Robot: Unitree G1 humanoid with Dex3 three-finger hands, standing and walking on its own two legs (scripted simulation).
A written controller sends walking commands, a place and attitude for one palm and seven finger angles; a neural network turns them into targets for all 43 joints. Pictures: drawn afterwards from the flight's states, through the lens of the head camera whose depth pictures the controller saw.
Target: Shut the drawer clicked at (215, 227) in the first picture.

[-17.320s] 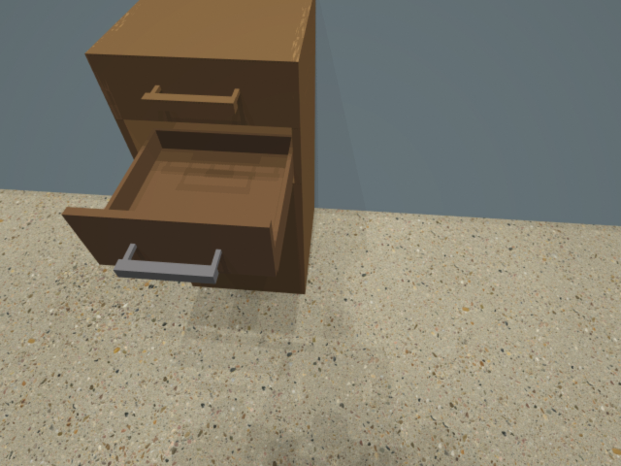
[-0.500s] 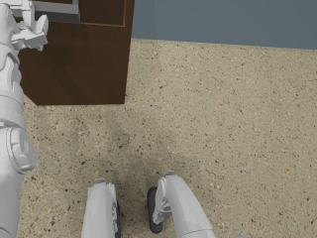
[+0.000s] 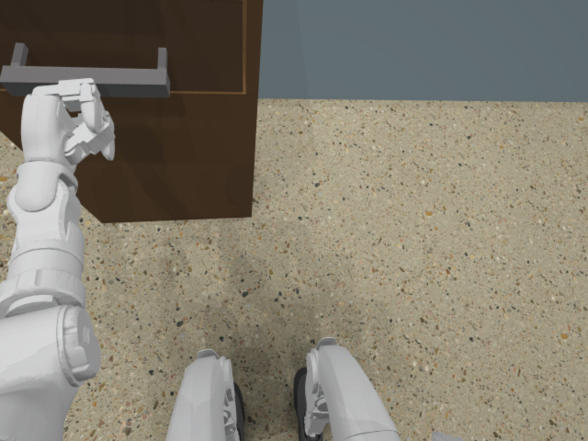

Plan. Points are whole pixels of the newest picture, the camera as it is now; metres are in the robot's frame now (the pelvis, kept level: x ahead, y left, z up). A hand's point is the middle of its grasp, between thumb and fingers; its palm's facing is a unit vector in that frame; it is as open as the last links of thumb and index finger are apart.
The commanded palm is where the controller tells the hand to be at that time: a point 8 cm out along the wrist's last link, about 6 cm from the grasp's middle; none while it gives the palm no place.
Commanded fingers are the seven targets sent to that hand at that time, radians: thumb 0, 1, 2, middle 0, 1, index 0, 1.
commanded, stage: draw the hand back to the body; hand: left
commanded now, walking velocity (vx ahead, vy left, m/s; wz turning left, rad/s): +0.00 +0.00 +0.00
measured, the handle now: (92, 68) +0.60 +0.23 +0.02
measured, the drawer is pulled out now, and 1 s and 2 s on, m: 0.00 0.00 0.00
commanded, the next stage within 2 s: step back with the hand held close in 1.46 s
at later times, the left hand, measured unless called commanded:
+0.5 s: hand (40, 170) +0.40 +0.21 +0.12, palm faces +0.03 -1.00 -0.05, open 3.2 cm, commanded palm +0.36 +0.26 +0.13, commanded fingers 0.00 0.90 0.90 -1.40 -1.60 -1.40 -1.60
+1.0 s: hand out of the picture +0.30 +0.23 +0.23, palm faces +0.33 -0.89 -0.33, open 3.2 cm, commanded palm +0.24 +0.27 +0.25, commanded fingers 0.00 0.90 0.90 -1.40 -1.60 -1.40 -1.60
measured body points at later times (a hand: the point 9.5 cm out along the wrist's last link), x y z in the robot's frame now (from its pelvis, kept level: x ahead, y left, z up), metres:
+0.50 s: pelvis +0.04 +0.00 +0.07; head +0.14 +0.02 +0.51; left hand +0.39 +0.27 +0.12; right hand +0.18 -0.24 -0.03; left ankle +0.02 +0.08 -0.60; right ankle +0.04 -0.12 -0.60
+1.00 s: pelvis +0.06 -0.01 +0.13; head +0.07 -0.03 +0.58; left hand +0.27 +0.27 +0.25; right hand +0.27 -0.21 +0.05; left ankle +0.02 +0.08 -0.60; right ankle +0.04 -0.12 -0.60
